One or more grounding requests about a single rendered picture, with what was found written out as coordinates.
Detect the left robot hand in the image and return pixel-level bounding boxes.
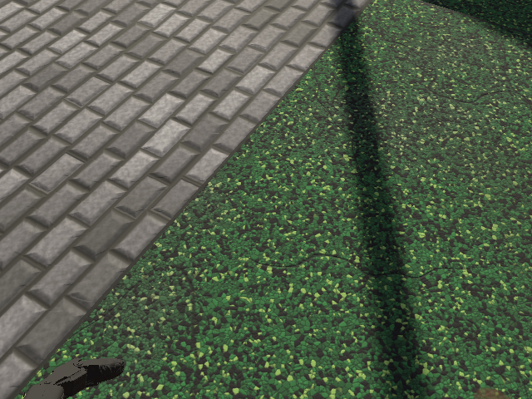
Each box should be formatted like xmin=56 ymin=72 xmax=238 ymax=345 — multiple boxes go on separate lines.
xmin=23 ymin=358 xmax=124 ymax=399

